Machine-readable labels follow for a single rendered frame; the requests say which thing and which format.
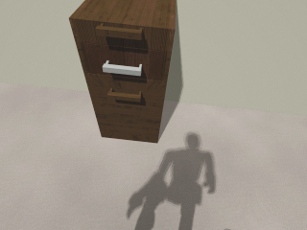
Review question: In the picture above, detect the drawer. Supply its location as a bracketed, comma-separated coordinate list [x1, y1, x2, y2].
[81, 42, 166, 81]

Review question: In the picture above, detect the handle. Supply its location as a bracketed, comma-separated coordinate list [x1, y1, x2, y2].
[107, 91, 141, 103]
[95, 25, 142, 40]
[102, 60, 142, 77]

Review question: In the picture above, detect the cabinet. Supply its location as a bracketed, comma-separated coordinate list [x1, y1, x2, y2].
[69, 0, 177, 144]

